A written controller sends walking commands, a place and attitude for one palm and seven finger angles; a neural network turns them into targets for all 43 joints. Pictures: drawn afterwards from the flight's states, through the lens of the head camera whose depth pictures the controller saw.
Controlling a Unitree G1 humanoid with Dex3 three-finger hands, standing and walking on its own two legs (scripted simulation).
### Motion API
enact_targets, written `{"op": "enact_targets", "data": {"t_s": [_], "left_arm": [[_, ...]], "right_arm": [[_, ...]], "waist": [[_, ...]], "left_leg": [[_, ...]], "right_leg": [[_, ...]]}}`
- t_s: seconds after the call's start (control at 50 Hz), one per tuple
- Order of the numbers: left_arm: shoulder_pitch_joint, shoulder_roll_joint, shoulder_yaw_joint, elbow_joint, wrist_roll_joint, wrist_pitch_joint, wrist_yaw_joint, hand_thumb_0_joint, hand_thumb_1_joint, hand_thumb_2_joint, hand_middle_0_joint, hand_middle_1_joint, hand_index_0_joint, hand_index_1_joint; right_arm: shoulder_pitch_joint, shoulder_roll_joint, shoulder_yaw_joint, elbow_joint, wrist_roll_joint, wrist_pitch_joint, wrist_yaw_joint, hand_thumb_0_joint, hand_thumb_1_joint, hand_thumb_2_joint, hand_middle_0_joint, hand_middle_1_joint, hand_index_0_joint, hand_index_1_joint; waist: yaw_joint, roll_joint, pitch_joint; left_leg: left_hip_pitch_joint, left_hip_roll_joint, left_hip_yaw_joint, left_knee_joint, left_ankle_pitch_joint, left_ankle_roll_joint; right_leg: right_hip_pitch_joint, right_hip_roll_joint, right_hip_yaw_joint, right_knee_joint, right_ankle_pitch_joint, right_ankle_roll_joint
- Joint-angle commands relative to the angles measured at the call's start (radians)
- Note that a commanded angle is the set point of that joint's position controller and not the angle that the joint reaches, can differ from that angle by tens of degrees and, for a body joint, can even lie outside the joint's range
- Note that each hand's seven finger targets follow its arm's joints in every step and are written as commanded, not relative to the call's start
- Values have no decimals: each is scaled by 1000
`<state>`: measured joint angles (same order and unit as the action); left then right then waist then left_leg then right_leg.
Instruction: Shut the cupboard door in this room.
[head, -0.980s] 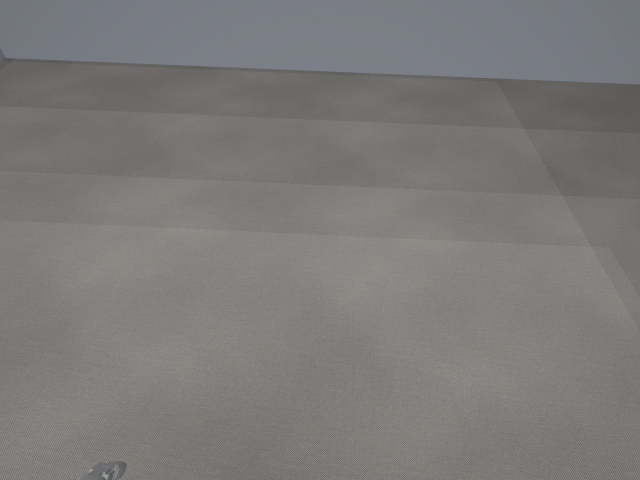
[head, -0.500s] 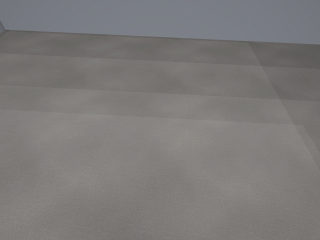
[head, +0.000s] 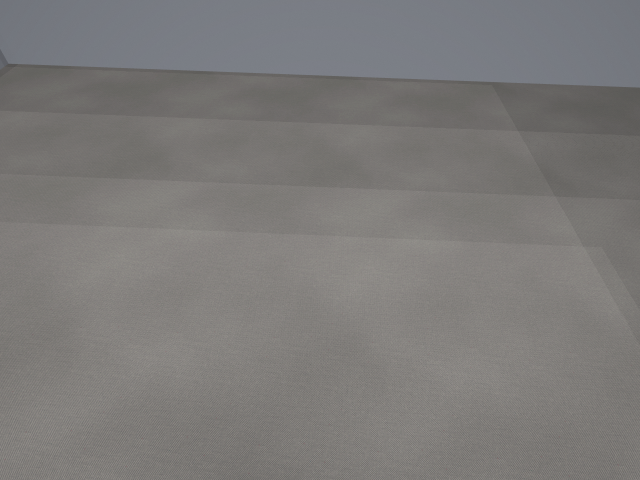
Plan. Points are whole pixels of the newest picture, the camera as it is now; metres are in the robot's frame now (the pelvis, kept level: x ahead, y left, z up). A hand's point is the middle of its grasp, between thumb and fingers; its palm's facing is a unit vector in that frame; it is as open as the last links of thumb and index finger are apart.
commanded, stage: turn or walk to find it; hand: left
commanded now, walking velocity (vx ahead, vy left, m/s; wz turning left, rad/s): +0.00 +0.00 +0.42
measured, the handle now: out of the picture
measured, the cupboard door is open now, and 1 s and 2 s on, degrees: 80 80 80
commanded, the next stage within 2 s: none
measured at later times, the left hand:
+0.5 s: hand out of the picture +0.02 +0.21 -0.18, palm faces +0.15 -0.95 -0.26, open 7.4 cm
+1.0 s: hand out of the picture -0.10 +0.20 -0.19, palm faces +0.42 -0.87 -0.24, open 7.4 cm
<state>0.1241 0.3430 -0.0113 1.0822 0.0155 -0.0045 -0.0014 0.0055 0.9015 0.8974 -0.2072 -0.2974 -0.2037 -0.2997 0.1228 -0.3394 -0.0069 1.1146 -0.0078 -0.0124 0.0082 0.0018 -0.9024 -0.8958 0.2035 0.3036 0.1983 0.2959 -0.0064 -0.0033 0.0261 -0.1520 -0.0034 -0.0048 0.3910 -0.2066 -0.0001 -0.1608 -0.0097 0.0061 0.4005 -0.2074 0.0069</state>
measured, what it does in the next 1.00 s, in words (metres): steps on the spot, turning left: right foot, then left foot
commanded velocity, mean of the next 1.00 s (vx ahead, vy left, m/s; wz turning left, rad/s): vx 0.00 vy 0.00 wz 0.42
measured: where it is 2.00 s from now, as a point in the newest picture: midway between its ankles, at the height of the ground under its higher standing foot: outside the picture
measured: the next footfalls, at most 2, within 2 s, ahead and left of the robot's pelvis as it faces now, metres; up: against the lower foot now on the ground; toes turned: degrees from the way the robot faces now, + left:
right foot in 0.60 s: +0.01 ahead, -0.13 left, +0.00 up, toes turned +12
left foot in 0.98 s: -0.07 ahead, +0.11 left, +0.00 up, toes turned +28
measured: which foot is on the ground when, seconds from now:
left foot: down 0.00-0.60, up 0.62-0.96, down 0.98-1.00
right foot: down 0.00-0.34, up 0.36-0.58, down 0.60-0.98, up 1.00-1.00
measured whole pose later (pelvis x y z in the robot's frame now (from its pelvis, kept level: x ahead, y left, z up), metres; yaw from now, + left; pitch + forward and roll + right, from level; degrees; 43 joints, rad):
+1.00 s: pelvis -0.04 +0.00 -0.02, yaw +24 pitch +1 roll +1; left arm 0.28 0.24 0.04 0.94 0.03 0.02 0.03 0.00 0.90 0.90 -0.21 -0.30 -0.20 -0.30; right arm 0.15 -0.24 -0.06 0.95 -0.01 0.04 0.02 0.00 -0.91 -0.90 0.20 0.30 0.19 0.30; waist 0.01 -0.05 0.07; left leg -0.26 0.01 0.06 0.59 -0.33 -0.01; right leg -0.26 -0.13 -0.17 0.68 -0.40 0.03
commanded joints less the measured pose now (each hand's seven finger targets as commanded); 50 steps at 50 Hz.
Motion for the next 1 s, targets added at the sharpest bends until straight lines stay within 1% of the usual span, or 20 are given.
{"op": "enact_targets", "data": {"t_s": [0.0,0.06,0.18,0.24,0.28,0.3,0.32,0.34,0.46,0.54,0.56,0.58,0.6,0.68,0.84,0.88,0.92,0.94,0.96,0.98], "left_arm": [[-14,164,45,-76,-4,-3,16,0,900,900,-200,-300,-200,-300],[31,103,37,-87,-3,17,24,0,900,900,-200,-300,-200,-300],[58,118,59,-156,1,26,34,0,900,900,-200,-300,-200,-300],[47,105,65,-194,3,31,37,0,900,900,-200,-300,-200,-300],[37,74,67,-213,3,35,36,0,900,900,-200,-300,-200,-300],[35,48,66,-221,0,36,36,0,900,900,-200,-300,-200,-300],[27,27,64,-233,-2,34,38,0,900,900,-200,-300,-200,-300],[27,22,68,-238,-1,34,41,0,900,900,-200,-300,-200,-300],[80,-41,68,-229,-14,24,34,0,900,900,-200,-300,-200,-300],[190,-22,77,-209,-13,15,39,0,900,900,-200,-300,-200,-300],[210,43,91,-208,2,6,45,0,900,900,-200,-300,-200,-300],[191,120,104,-223,13,2,47,0,900,900,-200,-300,-200,-300],[178,101,104,-234,5,0,52,0,900,900,-200,-300,-200,-300],[63,33,82,-249,11,-6,44,0,900,900,-200,-300,-200,-300],[213,87,97,-196,20,2,40,0,900,900,-200,-300,-200,-300],[208,99,103,-193,19,4,41,0,900,900,-200,-300,-200,-300],[185,97,106,-191,11,8,40,0,900,900,-200,-300,-200,-300],[183,74,102,-199,2,13,36,0,900,900,-200,-300,-200,-300],[191,7,92,-234,-4,18,27,0,900,900,-200,-300,-200,-300],[135,-13,76,-262,6,26,32,0,900,900,-200,-300,-200,-300]], "right_arm": [[-39,-162,-28,-82,-5,-7,-13,0,-900,-900,200,300,200,300],[1,-87,-17,-97,-8,12,-11,0,-900,-900,200,300,200,300],[55,-69,-38,-152,-7,31,-8,0,-900,-900,200,300,200,300],[80,-61,-51,-175,-8,37,-7,0,-900,-900,200,300,200,300],[95,-76,-57,-189,-14,35,-6,0,-900,-900,200,300,200,300],[107,-101,-64,-198,-17,31,-6,0,-900,-900,200,300,200,300],[131,-117,-74,-202,-17,25,-12,0,-900,-900,200,300,200,300],[147,-119,-79,-203,-15,23,-20,0,-900,-900,200,300,200,300],[132,-89,-90,-217,-18,31,-33,0,-900,-900,200,300,200,300],[98,-62,-95,-237,-7,41,-23,0,-900,-900,200,300,200,300],[105,-8,-90,-250,2,43,-16,0,-900,-900,200,300,200,300],[89,38,-86,-283,-4,41,-15,0,-900,-900,200,300,200,300],[63,-18,-101,-277,-16,50,-14,0,-900,-900,200,300,200,300],[101,24,-94,-217,-11,65,6,0,-900,-900,200,300,200,300],[-33,47,-66,-245,-1,57,9,0,-900,-900,200,300,200,300],[-10,42,-63,-240,2,49,6,0,-900,-900,200,300,200,300],[52,22,-65,-225,-1,37,3,0,-900,-900,200,300,200,300],[102,-29,-75,-212,-6,27,2,0,-900,-900,200,300,200,300],[141,-131,-97,-215,-13,20,-1,0,-900,-900,200,300,200,300],[186,-160,-104,-201,-3,28,-7,0,-900,-900,200,300,200,300]], "waist": [[10,6,-30],[13,-15,-31],[5,-85,-80],[-8,-60,-64],[-17,50,-38],[-21,156,-30],[-31,233,-35],[-33,232,-48],[-17,144,-125],[31,107,-124],[38,-68,-109],[42,-299,-37],[47,-206,-44],[-25,-156,41],[55,-194,-3],[45,-202,-47],[9,-174,-81],[-21,-60,-121],[-33,239,-149],[-53,239,-136]], "left_leg": [[-56,110,-110,-33,99,30],[-118,95,-104,21,101,20],[-153,52,-86,187,129,15],[-160,64,-119,203,110,28],[-188,109,-234,108,91,62],[-191,179,-370,5,109,108],[-152,241,-506,-79,178,167],[-106,265,-543,-92,238,209],[-2,189,-445,8,388,202],[-176,97,-383,88,208,107],[-355,11,-266,238,0,39],[-514,-102,-69,466,-299,-30],[-444,-40,-108,628,-329,-22],[-418,7,-37,820,-171,-45],[-294,10,68,446,-243,-49],[-236,5,86,319,-225,-39],[-95,3,102,99,-63,-28],[78,68,39,3,151,0],[244,327,-280,0,552,120],[190,418,-325,-3,739,221]], "right_leg": [[-13,-120,75,-34,34,-22],[-19,-142,73,-7,31,-13],[-50,-224,80,42,91,-60],[-116,-216,40,92,22,-55],[-161,-136,-28,195,-97,-13],[-179,-55,-79,317,-144,18],[-238,-9,-66,457,-280,28],[-285,-18,-12,565,-349,24],[-231,6,2,406,-297,35],[52,1,-11,13,-54,34],[180,-169,139,-93,-75,-14],[145,-425,399,-147,28,-127],[9,-463,360,-137,70,-177],[-74,-288,87,-72,198,-149],[56,-310,11,17,471,-153],[95,-314,-2,71,542,-140],[64,-289,-65,174,526,-79],[-57,-253,-114,308,394,-27],[-331,-122,-168,508,-156,51],[-372,-91,-98,638,-459,58]]}}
